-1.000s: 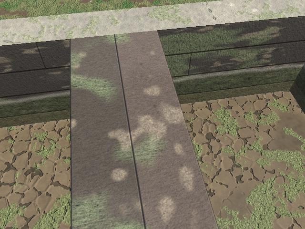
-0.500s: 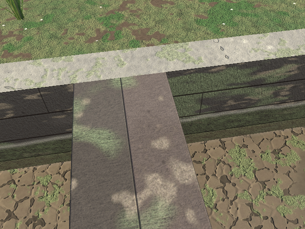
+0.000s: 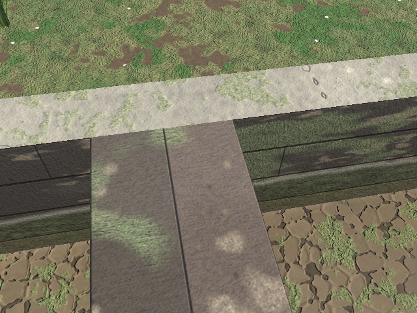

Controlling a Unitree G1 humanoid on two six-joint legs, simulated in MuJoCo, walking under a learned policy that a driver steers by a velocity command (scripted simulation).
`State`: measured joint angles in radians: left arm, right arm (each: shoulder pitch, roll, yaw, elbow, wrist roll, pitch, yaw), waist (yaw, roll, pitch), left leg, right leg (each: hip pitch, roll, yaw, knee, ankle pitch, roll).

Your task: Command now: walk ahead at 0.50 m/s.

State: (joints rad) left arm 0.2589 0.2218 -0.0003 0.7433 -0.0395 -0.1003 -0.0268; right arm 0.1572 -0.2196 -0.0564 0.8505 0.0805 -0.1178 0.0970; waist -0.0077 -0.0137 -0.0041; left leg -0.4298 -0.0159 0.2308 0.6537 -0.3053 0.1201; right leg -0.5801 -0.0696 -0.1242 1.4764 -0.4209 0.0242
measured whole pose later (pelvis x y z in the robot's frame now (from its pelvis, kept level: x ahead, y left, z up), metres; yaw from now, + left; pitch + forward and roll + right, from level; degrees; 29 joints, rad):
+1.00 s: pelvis +0.55 +0.10 -0.01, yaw +0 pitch +4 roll +0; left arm 0.32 0.22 0.00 0.76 -0.05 -0.10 -0.04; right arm 0.10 -0.20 -0.04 0.81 0.07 -0.11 0.13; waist 0.01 -0.01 0.01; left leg -0.50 0.00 0.24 0.71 -0.29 0.13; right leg -0.40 -0.04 -0.08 1.33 -0.51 0.00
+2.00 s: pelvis +1.09 +0.16 -0.01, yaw -1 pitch +2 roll -1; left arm 0.57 0.12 -0.01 0.96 0.00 -0.12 -0.02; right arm -0.10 -0.12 -0.01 0.75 0.03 -0.07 0.12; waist 0.06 0.01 0.02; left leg -0.52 0.04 0.21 0.64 -0.23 0.09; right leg 0.08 0.00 -0.16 0.44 -0.52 -0.02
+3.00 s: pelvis +1.51 +0.16 +0.02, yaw +11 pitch +1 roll -1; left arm 0.17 0.24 0.02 0.83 0.01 -0.01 0.05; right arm 0.04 -0.22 -0.03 0.74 0.01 0.00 0.01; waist 0.04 0.02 0.01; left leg -0.51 0.06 0.17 0.87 -0.37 0.00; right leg -0.20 -0.03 -0.39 0.46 -0.28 -0.10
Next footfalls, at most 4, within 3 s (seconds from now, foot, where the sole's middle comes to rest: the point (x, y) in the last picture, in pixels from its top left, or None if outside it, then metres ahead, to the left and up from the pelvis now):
0.36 right None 0.35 -0.02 -0.75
0.90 left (168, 255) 0.65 0.15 -0.75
1.42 right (193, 186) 0.92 0.07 -0.75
2.00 left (157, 122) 1.25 0.23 -0.75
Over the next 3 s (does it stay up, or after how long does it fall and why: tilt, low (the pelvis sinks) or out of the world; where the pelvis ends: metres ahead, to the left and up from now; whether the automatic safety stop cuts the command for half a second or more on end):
stays up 1.51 0.16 0.02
